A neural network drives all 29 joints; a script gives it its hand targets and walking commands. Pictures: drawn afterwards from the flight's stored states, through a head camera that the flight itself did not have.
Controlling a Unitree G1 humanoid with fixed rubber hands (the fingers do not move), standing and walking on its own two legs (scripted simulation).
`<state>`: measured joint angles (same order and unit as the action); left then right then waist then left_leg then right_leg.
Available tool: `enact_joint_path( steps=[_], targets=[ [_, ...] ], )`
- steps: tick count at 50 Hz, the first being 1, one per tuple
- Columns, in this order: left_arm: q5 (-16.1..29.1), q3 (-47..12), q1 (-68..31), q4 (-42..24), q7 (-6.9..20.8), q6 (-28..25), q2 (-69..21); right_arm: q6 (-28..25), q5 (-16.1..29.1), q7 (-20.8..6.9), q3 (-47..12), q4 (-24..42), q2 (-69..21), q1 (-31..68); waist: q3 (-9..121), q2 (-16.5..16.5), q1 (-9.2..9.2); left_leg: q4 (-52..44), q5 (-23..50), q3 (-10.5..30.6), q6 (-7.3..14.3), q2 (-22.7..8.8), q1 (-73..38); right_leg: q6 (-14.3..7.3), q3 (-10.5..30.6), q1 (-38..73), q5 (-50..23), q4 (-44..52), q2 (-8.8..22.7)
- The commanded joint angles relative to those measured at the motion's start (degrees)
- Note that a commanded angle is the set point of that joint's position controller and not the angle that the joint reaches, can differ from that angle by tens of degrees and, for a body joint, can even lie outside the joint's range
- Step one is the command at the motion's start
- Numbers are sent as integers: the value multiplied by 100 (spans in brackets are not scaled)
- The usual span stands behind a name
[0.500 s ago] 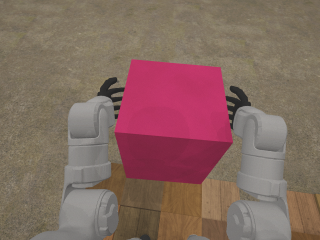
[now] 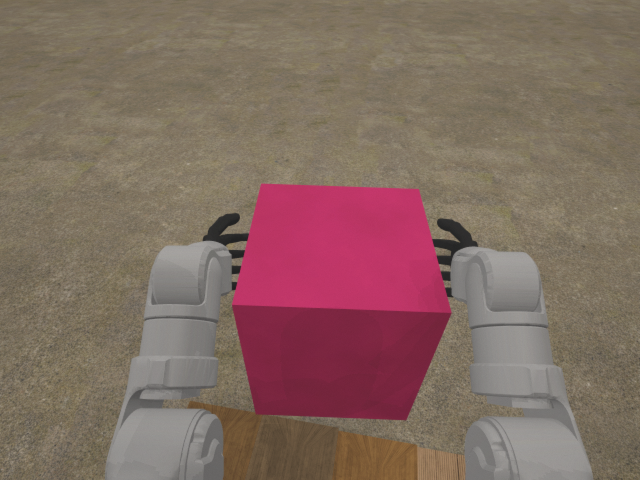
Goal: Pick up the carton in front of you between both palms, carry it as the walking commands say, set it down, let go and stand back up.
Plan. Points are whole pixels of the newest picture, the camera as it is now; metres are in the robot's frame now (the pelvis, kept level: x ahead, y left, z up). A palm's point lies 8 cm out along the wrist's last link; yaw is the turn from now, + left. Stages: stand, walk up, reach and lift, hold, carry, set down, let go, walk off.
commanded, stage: carry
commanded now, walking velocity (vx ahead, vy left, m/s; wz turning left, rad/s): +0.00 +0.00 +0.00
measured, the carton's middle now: (335, 304) +0.35 +0.01 +0.05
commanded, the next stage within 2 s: none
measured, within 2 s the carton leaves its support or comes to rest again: neither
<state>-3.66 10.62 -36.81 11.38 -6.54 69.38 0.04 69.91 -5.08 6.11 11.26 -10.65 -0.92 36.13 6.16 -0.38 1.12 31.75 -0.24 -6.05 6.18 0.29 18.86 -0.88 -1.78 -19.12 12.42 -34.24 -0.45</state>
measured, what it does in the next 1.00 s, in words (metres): shifts its weight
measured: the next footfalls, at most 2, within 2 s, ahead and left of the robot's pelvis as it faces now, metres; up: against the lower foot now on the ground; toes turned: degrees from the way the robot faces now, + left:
none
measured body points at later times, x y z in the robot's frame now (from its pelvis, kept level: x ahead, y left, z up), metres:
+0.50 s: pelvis -0.03 +0.00 +0.00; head -0.07 +0.01 +0.45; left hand +0.31 +0.16 +0.13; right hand +0.32 -0.14 +0.13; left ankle +0.00 +0.08 -0.73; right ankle +0.00 -0.11 -0.73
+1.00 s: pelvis -0.05 +0.02 +0.00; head -0.08 +0.03 +0.45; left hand +0.30 +0.18 +0.12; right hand +0.30 -0.12 +0.12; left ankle +0.00 +0.08 -0.74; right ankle +0.00 -0.11 -0.73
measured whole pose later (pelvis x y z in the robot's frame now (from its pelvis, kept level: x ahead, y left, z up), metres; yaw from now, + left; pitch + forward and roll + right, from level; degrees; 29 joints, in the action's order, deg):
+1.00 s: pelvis -0.05 +0.02 +0.00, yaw +1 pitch +1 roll -1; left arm -3.8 9.7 -38.1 13.9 -6.8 70.4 0.4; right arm 70.7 -4.1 6.2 11.5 -12.9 -0.1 36.7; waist 6.1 -0.6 0.5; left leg 26.7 -9.4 -8.8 4.6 -0.1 18.8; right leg 0.2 -4.9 -20.8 9.0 -31.4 2.2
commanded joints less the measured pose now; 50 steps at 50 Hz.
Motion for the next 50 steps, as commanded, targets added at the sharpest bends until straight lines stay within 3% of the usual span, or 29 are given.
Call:
enact_joint_path(
  steps=[1, 9, 24, 34, 50],
  targets=[
    [2507, -3321, -4077, -509, 1416, -127, -6427, -199, 2384, -1285, -3236, 620, -6119, 4144, 2136, 15, -59, -305, 1608, 689, -3, -781, -1045, -262, 596, 620, -2524, 293, 772],
    [2412, -3107, -4081, -392, 1349, -110, -6405, -171, 2468, -1283, -3138, 481, -6196, 4306, 1939, 49, -65, -665, 896, 807, -26, -877, -896, -223, 565, 483, -1342, 553, 703],
    [2394, -3017, -4181, -344, 1295, -103, -6440, -167, 2508, -1289, -2997, 315, -6279, 4370, 1893, 29, -69, -798, -216, 648, -161, -840, -920, -250, 584, 250, -841, 699, 786],
    [2486, -3148, -4295, -526, 1305, -98, -6512, -154, 2543, -1267, -3056, 503, -6245, 4415, 1819, 38, -98, -1107, -1265, 751, -240, -896, -759, -215, 456, 220, 24, 728, 727],
    [2488, -3189, -4215, -488, 1303, -77, -6547, -143, 2532, -1314, -3058, 528, -6174, 4358, 1874, 192, -91, -1157, -927, 683, -289, -958, -774, -106, 182, 356, -300, 597, 679]
  ],
)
